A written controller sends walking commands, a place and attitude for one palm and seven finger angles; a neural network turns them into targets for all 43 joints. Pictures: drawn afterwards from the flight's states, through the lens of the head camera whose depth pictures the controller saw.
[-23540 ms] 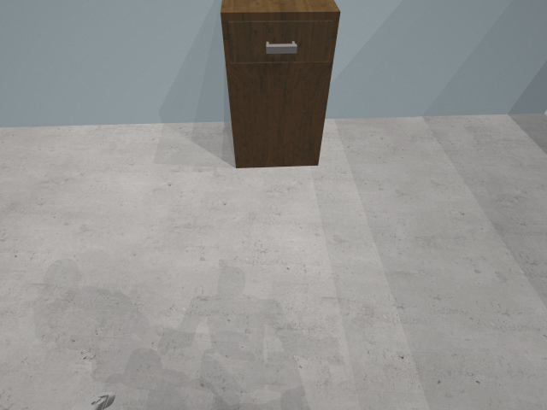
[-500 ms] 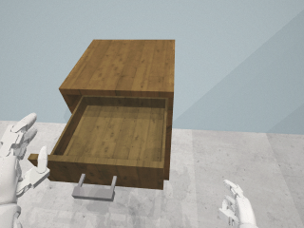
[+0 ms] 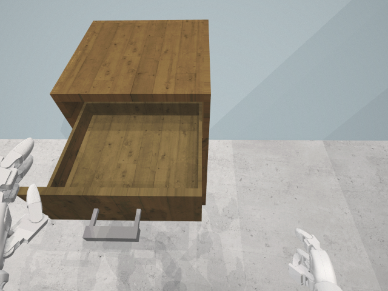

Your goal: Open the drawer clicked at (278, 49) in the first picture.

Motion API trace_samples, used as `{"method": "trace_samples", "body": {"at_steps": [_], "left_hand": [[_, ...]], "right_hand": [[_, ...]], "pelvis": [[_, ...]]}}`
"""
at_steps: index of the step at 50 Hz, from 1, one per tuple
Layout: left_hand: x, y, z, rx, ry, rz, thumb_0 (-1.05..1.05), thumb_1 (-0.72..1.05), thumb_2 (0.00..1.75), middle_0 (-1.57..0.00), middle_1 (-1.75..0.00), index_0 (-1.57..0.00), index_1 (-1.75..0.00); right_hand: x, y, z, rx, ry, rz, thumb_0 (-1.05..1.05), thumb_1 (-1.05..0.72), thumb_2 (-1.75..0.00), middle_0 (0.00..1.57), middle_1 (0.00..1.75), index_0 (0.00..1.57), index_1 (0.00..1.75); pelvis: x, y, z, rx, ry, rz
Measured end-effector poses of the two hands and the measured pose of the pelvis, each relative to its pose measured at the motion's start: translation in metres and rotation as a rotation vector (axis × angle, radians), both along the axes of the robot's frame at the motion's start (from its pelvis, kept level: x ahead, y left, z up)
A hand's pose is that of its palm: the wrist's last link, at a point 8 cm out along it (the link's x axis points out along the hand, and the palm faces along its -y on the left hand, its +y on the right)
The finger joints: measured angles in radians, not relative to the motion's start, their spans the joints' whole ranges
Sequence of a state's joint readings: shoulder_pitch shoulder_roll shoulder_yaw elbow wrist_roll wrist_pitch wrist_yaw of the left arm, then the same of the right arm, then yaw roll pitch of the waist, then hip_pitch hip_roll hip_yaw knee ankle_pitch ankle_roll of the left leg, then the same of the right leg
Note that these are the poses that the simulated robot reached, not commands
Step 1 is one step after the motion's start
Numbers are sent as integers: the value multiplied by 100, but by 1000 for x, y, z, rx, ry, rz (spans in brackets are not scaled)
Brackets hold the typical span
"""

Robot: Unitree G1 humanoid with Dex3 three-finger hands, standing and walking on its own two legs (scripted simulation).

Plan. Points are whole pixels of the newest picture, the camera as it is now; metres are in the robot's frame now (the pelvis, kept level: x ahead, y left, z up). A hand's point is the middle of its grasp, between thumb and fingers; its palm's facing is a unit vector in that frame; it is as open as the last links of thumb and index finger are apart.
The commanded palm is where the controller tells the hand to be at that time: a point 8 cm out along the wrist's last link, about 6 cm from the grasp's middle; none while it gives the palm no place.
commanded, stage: step back with the hand held close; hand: left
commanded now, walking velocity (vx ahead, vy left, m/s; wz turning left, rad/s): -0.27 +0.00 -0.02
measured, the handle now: (114, 223) +0.28 +0.21 -0.09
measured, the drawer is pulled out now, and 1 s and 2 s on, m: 0.30 0.30 0.30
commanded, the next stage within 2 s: stop stepping back and stand still in 1.04 s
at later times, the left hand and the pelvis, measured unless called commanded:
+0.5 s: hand (21, 278) +0.13 +0.22 +0.15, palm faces +0.34 -0.83 -0.44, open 7.4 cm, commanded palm +0.05 +0.27 +0.18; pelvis -0.07 -0.01 -0.01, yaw +2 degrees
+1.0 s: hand out of the picture +0.01 +0.19 +0.15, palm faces +0.27 -0.83 -0.48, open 7.4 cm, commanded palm -0.06 +0.24 +0.18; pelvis -0.19 -0.04 +0.00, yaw +0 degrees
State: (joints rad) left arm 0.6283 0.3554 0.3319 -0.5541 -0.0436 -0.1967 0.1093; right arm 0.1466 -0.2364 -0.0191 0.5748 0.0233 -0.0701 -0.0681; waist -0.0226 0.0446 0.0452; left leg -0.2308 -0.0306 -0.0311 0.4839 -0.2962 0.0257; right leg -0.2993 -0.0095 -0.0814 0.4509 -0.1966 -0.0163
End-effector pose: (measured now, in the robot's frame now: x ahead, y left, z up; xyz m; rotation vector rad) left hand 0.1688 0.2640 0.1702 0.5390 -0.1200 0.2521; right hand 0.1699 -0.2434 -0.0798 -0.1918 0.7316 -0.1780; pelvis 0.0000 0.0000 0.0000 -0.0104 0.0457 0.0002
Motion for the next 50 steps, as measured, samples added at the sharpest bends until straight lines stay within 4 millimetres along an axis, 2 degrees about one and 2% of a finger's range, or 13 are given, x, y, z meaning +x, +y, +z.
{"method": "trace_samples", "body": {"at_steps": [4,11,17,21,26,31,36,40,45,50], "left_hand": [[-11,7,-5,12,28,-15,1,89,90,-21,-30,-22,-30],[-36,21,5,38,-62,7,1,89,90,-21,-30,-22,-30],[-57,12,11,28,-145,55,1,89,90,-21,-30,-22,-30],[-67,0,7,-4,-123,69,1,89,90,-20,-30,-21,-30],[-82,-9,1,-31,-83,27,1,89,90,-21,-30,-21,-30],[-101,0,-3,-8,-66,23,1,89,90,-21,-30,-22,-30],[-121,4,2,34,-67,24,1,89,90,-21,-30,-22,-30],[-139,-10,11,58,-95,8,1,89,90,-21,-30,-21,-30],[-160,-35,10,26,-110,-35,1,89,90,-21,-30,-21,-30],[-190,-34,2,4,-55,-31,1,89,90,-21,-30,-22,-30]], "right_hand": [[-11,-1,3,-25,13,-28,1,-90,-90,20,30,20,30],[-21,14,10,-48,-14,12,1,-90,-90,20,30,20,30],[-25,28,8,-27,-63,83,1,-90,-90,20,30,20,30],[-36,26,1,5,-56,102,1,-90,-90,20,30,21,30],[-60,11,-1,16,-15,67,1,-90,-90,20,30,21,30],[-84,-2,3,-51,10,37,1,-90,-90,20,30,21,30],[-104,-2,5,-46,-4,38,1,-90,-90,20,30,20,30],[-116,1,2,6,-46,58,1,-90,-90,20,30,20,30],[-140,-7,-4,44,-48,73,1,-90,-90,20,30,21,30],[-177,-20,5,9,-1,23,1,-90,-90,20,30,21,30]], "pelvis": [[-8,5,-2,3,6,2],[-26,8,-6,15,-2,4],[-37,-1,-9,26,13,16],[-52,-9,-8,-7,10,18],[-71,-13,-6,8,-2,28],[-87,-10,-8,8,4,45],[-112,-14,-7,29,1,23],[-129,-24,-10,21,2,0],[-162,-35,-10,-1,-7,4],[-187,-36,-2,40,9,5]]}}
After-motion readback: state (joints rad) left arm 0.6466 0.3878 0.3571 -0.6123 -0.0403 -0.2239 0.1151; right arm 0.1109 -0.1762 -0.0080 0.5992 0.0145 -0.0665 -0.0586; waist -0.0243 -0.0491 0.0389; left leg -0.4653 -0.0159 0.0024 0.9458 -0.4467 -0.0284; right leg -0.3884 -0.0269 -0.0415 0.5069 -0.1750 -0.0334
